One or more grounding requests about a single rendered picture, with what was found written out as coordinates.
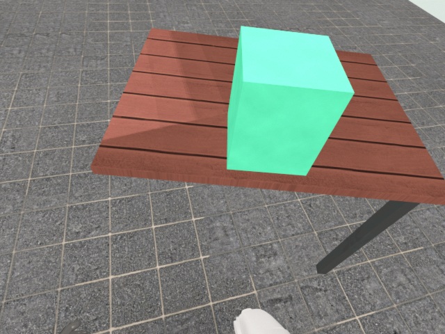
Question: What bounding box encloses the left robot hand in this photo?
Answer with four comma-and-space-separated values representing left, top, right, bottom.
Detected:
59, 320, 88, 334

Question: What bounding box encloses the table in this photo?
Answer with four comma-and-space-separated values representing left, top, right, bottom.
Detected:
90, 28, 445, 274

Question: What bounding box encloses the right robot thigh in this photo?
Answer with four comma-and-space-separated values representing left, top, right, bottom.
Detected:
234, 309, 290, 334

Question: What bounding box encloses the carton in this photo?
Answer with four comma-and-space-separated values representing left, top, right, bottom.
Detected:
227, 26, 354, 176

